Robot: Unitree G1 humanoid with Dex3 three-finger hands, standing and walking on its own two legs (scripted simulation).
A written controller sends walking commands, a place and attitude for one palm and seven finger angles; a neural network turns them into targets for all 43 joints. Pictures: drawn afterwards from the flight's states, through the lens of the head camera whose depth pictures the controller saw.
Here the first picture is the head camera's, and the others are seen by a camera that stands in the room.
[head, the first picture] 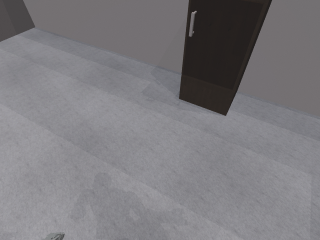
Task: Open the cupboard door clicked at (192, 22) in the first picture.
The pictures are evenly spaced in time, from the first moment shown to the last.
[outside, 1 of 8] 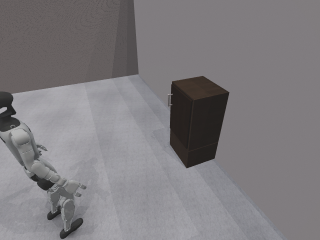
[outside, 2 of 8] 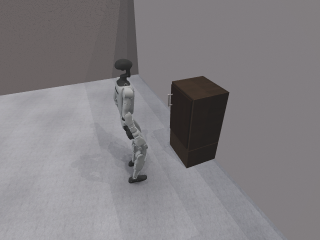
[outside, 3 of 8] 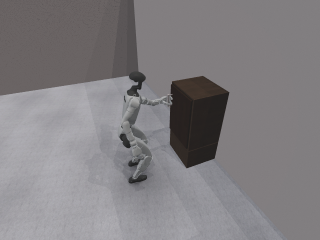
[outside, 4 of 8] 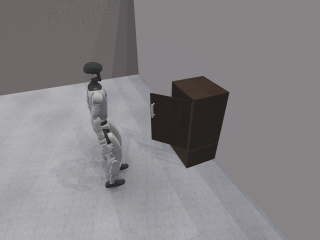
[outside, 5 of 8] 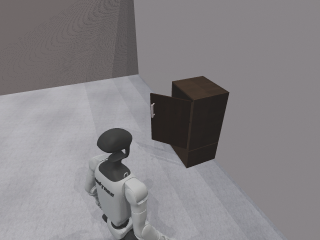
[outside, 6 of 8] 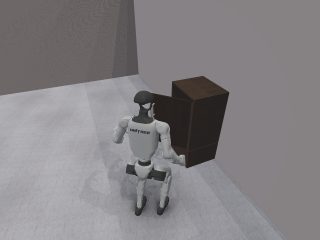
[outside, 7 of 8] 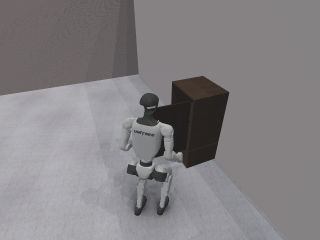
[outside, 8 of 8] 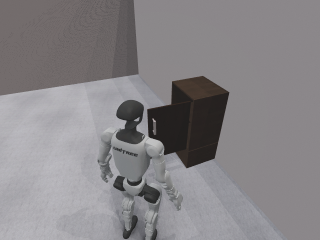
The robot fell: no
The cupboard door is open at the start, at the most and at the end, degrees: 0 89 88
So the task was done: yes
